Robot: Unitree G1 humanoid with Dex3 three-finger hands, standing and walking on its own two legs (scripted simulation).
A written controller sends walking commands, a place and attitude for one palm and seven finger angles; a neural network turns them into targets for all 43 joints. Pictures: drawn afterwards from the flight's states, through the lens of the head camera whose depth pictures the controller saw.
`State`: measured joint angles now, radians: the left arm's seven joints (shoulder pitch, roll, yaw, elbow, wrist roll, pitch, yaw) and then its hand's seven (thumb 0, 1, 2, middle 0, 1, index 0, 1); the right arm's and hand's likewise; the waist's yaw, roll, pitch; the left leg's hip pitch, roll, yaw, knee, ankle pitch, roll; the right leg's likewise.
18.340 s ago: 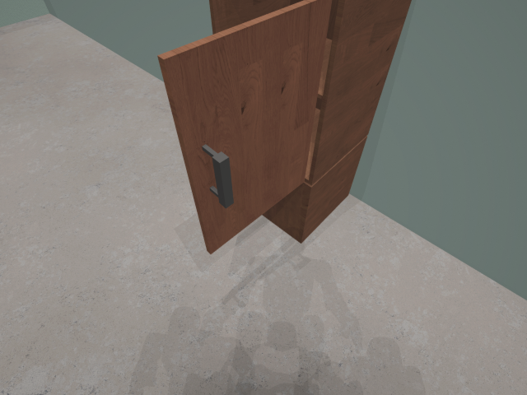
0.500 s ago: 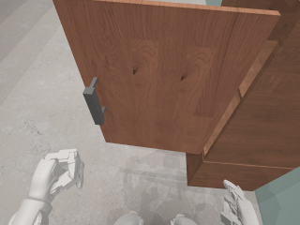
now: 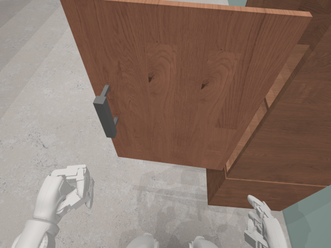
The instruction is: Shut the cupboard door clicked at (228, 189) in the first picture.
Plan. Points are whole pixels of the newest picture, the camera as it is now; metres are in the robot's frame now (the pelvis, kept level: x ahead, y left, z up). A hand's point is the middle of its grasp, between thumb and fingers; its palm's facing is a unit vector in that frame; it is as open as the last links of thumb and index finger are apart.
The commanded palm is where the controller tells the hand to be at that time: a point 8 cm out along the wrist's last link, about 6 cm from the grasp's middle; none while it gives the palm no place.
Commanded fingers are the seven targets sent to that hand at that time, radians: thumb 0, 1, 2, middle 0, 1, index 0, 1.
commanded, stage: bring the fist close to the handle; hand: left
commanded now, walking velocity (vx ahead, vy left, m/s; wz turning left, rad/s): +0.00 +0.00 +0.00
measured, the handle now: (109, 112) +0.44 +0.19 +0.05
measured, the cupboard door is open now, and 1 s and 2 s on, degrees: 87 87 81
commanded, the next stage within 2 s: push the door shut along its arc in 1.32 s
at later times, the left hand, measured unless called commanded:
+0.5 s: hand (100, 165) +0.28 +0.17 +0.06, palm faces -0.09 -1.00 -0.04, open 3.1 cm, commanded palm +0.27 +0.22 +0.06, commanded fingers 0.00 0.90 0.90 -1.30 -1.50 -1.30 -1.50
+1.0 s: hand (108, 145) +0.34 +0.17 +0.05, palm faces -0.08 -1.00 -0.02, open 3.1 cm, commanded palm +0.32 +0.22 +0.06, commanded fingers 0.00 0.90 0.90 -1.30 -1.50 -1.30 -1.50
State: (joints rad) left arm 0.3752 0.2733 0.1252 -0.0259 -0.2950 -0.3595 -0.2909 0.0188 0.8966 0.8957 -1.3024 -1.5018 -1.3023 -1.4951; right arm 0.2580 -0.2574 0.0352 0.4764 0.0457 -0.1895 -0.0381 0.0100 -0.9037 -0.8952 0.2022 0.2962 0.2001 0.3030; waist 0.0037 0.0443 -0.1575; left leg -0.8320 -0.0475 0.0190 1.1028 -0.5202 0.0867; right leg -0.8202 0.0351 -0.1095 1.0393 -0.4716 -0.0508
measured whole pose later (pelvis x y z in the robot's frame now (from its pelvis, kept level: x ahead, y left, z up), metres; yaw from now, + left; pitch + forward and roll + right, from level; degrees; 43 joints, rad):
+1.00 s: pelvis +0.01 +0.00 +0.01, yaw -1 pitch +16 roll -2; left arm -0.10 0.27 0.15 0.38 -0.25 -0.33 -0.25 0.02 0.90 0.90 -1.30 -1.50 -1.30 -1.50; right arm 0.26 -0.26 0.03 0.54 0.05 -0.09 -0.02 0.01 -0.90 -0.90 0.20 0.30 0.20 0.30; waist -0.03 0.03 -0.15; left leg -0.82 -0.05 0.04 1.05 -0.50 0.08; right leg -0.83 0.04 -0.08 1.01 -0.46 -0.05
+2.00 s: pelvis +0.00 +0.00 +0.00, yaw +0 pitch +17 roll -2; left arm -0.45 0.34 0.13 0.73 -0.22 -0.36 -0.35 0.02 0.90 0.90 -1.30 -1.50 -1.33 -1.50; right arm 0.30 -0.29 0.03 0.60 0.06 -0.04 -0.02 0.01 -0.91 -0.90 0.20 0.30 0.20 0.30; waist -0.06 0.03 -0.13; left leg -0.86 -0.05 0.03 1.06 -0.49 0.09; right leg -0.86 0.03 -0.10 1.01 -0.44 -0.05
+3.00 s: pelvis +0.00 -0.01 -0.02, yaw -3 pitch +24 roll -3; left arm -0.99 0.49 0.22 1.15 -0.12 -0.29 -0.50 0.00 0.85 0.90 -1.30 -1.50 -1.30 -1.49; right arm 0.37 -0.29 0.05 0.62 0.03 0.00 -0.01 0.00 -0.91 -0.89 0.20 0.30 0.20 0.30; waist -0.20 0.04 -0.13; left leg -1.08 -0.01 0.05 1.19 -0.54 0.08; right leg -1.08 0.07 -0.09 1.12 -0.47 -0.06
